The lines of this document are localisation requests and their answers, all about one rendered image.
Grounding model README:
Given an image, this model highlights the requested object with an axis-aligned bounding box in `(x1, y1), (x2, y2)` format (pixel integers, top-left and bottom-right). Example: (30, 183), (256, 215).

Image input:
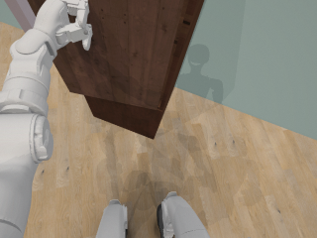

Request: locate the right robot thigh
(161, 195), (211, 238)

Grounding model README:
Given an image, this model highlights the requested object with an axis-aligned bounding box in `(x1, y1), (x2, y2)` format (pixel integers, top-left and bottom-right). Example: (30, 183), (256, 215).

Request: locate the robot left hand
(33, 0), (93, 51)

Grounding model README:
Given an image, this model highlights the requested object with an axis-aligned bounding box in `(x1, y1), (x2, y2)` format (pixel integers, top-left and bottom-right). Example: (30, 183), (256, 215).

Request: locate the handle
(4, 0), (37, 33)

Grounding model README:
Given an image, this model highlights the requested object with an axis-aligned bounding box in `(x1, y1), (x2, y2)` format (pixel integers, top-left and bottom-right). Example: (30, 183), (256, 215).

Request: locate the robot left upper arm
(0, 113), (53, 238)

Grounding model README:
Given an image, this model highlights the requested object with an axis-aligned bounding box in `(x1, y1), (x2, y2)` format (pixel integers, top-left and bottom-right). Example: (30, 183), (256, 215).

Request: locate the robot left forearm
(0, 29), (57, 118)

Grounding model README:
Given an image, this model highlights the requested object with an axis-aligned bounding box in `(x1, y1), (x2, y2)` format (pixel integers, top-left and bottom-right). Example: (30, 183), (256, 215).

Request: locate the right robot shin
(162, 191), (177, 238)

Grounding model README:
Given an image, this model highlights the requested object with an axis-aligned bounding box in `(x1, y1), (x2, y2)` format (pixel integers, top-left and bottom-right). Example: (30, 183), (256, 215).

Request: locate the cupboard door
(27, 0), (184, 110)

